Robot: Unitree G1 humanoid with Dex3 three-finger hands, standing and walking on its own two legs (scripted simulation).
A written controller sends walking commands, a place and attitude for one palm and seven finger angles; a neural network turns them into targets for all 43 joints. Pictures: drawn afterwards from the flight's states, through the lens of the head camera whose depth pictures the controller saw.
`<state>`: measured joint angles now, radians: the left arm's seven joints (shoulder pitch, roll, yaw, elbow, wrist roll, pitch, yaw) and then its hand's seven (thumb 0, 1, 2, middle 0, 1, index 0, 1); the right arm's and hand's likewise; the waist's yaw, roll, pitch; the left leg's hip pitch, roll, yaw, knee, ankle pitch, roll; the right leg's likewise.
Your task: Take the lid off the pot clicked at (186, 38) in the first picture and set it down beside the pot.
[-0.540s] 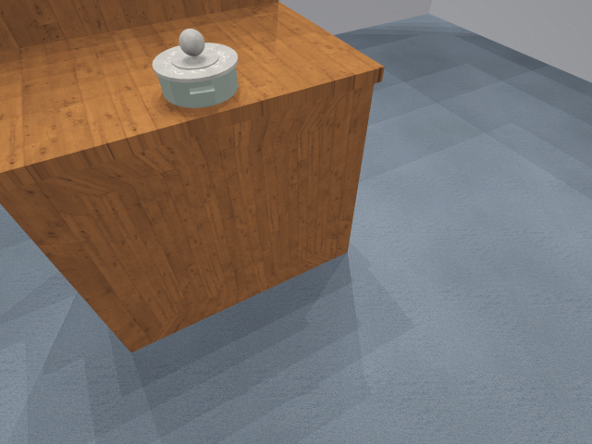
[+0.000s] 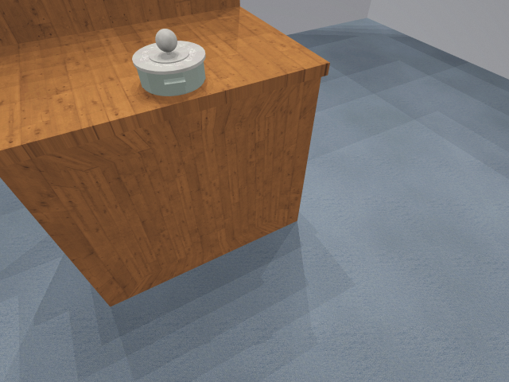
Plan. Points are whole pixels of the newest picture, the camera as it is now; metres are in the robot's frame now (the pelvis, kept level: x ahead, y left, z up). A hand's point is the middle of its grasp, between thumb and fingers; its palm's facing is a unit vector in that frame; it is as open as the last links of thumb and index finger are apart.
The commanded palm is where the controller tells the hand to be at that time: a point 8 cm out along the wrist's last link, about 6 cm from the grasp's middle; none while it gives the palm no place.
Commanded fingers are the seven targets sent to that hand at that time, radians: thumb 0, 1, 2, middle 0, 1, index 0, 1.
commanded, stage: look at it before walking up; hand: left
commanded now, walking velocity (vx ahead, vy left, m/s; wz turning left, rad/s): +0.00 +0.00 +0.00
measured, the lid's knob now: (166, 40) +0.85 +0.28 +0.16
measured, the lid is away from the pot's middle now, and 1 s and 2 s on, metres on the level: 0.00 0.00 0.00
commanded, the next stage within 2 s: walk to a spot facing it in 0.10 s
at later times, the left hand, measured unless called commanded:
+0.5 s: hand out of the picture +0.04 +0.20 -0.18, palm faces -0.08 -0.96 -0.25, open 7.4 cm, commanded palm none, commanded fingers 0.00 0.90 0.90 -0.20 -0.30 -0.20 -0.30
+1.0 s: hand out of the picture +0.07 +0.15 -0.15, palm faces -0.26 -0.93 -0.25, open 7.4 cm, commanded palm none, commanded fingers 0.00 0.90 0.90 -0.20 -0.30 -0.20 -0.30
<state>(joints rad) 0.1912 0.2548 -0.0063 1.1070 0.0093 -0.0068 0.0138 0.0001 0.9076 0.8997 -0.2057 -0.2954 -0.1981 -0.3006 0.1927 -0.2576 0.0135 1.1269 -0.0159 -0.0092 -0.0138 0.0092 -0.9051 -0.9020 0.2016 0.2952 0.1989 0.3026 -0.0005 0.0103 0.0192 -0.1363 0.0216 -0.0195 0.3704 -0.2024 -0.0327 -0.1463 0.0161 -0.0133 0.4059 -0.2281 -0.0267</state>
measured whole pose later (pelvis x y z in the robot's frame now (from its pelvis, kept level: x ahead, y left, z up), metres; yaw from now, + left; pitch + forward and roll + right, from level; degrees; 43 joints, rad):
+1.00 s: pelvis +0.01 -0.04 +0.00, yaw -23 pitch +2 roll +2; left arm 0.39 0.16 0.05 0.96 0.02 -0.02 -0.01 0.00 0.91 0.90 -0.21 -0.30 -0.20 -0.30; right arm 0.13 -0.25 -0.07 0.92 -0.04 0.03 0.00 0.01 -0.91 -0.90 0.20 0.29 0.20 0.30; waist 0.06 0.03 0.00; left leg -0.50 0.05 -0.03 1.02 -0.29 -0.07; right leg -0.19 0.12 0.17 0.37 -0.19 -0.10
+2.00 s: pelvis +0.25 -0.11 -0.02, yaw -61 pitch -1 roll +1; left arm 0.13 0.19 0.05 0.90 0.01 0.00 0.01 0.00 0.91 0.90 -0.21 -0.30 -0.20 -0.30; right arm 0.25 -0.18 -0.04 0.94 -0.02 0.04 -0.03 0.01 -0.91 -0.90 0.20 0.30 0.20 0.30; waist -0.04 0.01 0.11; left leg -0.48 0.12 0.02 1.22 -0.45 -0.08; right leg -0.33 0.06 -0.05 0.58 -0.25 -0.10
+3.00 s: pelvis +0.26 -0.14 +0.00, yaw -97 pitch +0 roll +2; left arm 0.25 0.19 0.06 0.93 0.01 -0.02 -0.01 0.00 0.91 0.90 -0.21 -0.30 -0.20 -0.30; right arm 0.24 -0.25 -0.07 0.94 -0.03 0.04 0.01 0.01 -0.91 -0.90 0.20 0.29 0.20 0.30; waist -0.01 0.04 0.04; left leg -0.52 0.13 0.05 1.05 -0.33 -0.10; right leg -0.18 0.02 0.02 0.45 -0.28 -0.06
